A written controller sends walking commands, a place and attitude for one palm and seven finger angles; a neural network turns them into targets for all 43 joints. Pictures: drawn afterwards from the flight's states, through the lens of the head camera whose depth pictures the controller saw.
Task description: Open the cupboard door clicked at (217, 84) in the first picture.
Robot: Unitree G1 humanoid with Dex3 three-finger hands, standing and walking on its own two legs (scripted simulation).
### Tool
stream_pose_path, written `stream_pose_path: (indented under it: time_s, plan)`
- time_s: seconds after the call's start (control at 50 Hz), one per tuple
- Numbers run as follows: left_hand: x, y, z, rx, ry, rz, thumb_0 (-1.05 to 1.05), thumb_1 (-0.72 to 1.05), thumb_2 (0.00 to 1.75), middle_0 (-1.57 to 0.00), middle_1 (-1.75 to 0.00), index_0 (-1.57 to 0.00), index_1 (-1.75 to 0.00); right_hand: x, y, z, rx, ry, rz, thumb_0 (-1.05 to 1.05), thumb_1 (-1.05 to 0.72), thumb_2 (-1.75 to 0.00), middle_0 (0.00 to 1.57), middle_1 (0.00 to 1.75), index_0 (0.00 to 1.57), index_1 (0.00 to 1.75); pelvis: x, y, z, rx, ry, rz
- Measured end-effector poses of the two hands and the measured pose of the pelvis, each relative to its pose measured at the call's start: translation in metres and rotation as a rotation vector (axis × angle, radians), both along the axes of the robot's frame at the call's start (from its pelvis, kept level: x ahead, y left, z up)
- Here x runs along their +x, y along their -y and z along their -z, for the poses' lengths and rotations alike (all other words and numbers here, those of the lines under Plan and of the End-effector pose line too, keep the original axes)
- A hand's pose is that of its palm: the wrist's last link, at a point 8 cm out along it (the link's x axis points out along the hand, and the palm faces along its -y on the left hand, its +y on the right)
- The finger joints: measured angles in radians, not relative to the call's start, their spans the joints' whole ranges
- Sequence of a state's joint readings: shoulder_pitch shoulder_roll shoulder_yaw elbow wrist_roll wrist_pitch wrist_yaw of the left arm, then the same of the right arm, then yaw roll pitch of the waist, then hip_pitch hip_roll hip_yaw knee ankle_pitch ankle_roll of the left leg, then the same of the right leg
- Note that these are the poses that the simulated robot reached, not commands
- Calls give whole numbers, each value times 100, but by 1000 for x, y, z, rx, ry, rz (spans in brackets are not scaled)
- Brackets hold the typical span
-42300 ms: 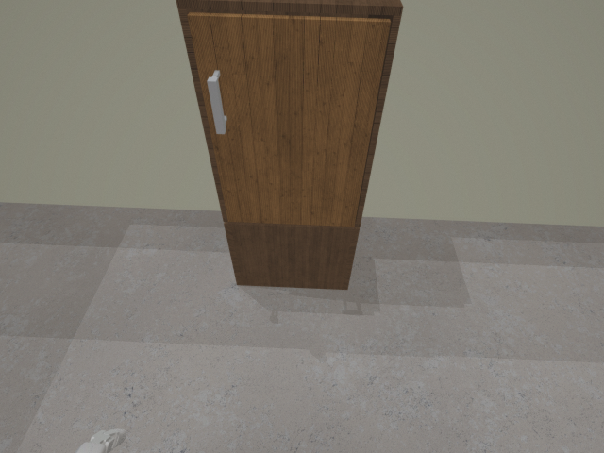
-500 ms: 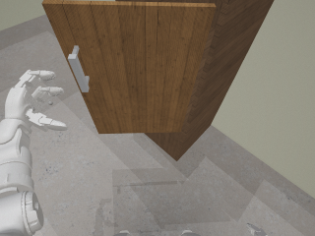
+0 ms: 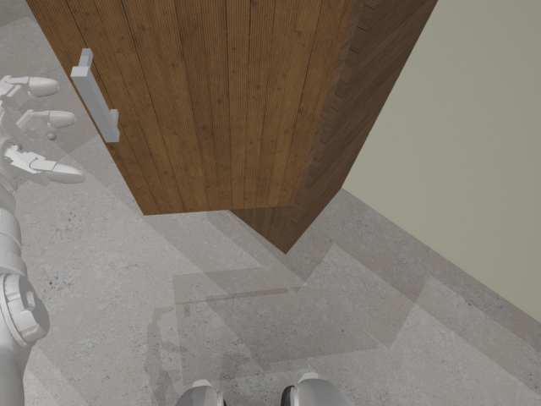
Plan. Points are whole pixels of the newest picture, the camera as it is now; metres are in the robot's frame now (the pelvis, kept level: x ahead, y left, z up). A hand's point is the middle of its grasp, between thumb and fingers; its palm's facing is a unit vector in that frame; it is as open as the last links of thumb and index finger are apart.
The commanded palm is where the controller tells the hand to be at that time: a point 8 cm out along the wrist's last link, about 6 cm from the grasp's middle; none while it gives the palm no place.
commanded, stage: move the hooked fingers beside the handle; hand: left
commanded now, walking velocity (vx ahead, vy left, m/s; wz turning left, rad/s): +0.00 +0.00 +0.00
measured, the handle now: (100, 98) +0.54 +0.23 +0.09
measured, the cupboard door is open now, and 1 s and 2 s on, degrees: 46 46 46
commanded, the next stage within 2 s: slide the fingers in behind the handle in 1.04 s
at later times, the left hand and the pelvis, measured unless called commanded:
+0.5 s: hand (56, 116) +0.50 +0.27 +0.10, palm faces +0.05 -1.00 +0.01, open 14.0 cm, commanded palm +0.47 +0.32 +0.09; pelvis +0.01 +0.00 +0.00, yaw -1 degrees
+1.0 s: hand (51, 130) +0.48 +0.27 +0.10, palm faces +0.06 -1.00 -0.01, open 14.0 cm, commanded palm +0.46 +0.32 +0.09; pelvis +0.00 +0.00 +0.00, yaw +0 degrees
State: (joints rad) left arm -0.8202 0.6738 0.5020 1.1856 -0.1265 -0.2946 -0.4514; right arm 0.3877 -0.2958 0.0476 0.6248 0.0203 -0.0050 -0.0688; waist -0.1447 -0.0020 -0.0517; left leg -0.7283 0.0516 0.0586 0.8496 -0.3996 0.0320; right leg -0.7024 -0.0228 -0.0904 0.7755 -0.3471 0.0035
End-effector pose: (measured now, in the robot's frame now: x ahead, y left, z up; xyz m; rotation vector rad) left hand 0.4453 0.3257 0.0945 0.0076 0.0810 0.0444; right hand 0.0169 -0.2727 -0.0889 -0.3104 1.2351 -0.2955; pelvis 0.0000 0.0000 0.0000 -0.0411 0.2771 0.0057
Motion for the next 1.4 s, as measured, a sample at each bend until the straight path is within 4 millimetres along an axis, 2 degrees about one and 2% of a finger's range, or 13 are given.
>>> stream_pose_path:
  time_s: [0.14,0.28,0.42,0.6,0.78,0.94,1.08,1.2,1.4]
  plan:
    - [14,-3,-10,-11,68,-9,-2,-50,30,-29,-120,-30,-120,-18,-3,0,5,-69,32,1,-90,-90,20,30,21,30,3,-1,2,-5,-20,9]
    - [25,-5,-1,-3,-19,2,-1,-50,30,-30,-120,-30,-120,-27,-6,1,8,-112,47,1,-90,-90,20,30,21,30,4,-2,3,-10,-39,6]
    - [34,1,-6,2,63,6,-2,-50,30,-29,-120,-30,-120,-31,-7,2,13,-142,54,1,-90,-90,20,30,21,30,7,-2,5,-11,-57,14]
    - [23,-2,3,15,2,-3,-1,-50,30,-29,-120,-30,-120,-18,-7,2,32,-113,57,1,-90,-90,20,30,21,30,12,-1,3,-10,-46,19]
    - [12,-2,-6,2,59,-10,-2,-50,30,-29,-120,-30,-120,3,-4,4,28,-60,24,1,-90,-90,20,30,21,30,10,1,3,-12,-25,6]
    - [8,1,0,-11,25,-8,-2,-50,30,-30,-120,-30,-120,10,-1,5,21,-26,0,1,-90,-90,20,30,21,30,4,3,4,-9,-21,2]
    - [6,2,-8,7,70,-8,-2,-50,30,-30,-120,-30,-120,0,0,6,20,-43,9,1,-90,-90,20,30,21,30,0,4,5,-9,-19,2]
    - [8,2,-2,3,14,1,-1,-50,30,-30,-120,-30,-120,-14,0,6,17,-66,22,1,-90,-90,20,30,21,30,-3,4,6,-10,-23,0]
    - [16,15,1,-17,49,16,-2,-50,30,-30,-120,-30,-120,-28,-2,5,15,-98,43,1,-90,-90,20,30,21,30,-4,2,7,-11,-30,5]
